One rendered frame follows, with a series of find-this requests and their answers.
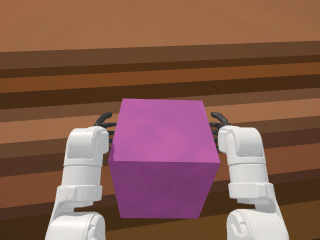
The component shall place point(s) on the left robot forearm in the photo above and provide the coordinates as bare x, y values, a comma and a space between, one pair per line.
80, 185

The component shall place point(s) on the carton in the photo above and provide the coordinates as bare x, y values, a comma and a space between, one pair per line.
163, 158

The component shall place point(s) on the robot left hand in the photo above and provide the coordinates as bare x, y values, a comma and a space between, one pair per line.
101, 119

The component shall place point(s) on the right robot upper arm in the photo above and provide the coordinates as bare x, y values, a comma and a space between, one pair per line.
255, 224

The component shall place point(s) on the left robot upper arm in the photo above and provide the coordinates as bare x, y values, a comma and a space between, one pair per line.
89, 225

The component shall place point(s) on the robot right hand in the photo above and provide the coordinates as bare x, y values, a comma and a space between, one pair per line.
224, 122

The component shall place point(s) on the right robot forearm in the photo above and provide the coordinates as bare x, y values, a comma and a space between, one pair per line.
249, 182

